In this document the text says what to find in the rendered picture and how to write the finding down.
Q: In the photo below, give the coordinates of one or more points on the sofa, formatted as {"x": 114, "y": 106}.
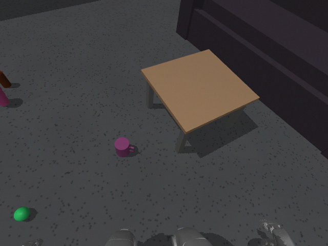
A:
{"x": 278, "y": 48}

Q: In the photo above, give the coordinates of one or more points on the coffee table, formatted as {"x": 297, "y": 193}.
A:
{"x": 197, "y": 89}

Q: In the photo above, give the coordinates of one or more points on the right robot hand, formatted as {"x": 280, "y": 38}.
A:
{"x": 281, "y": 237}

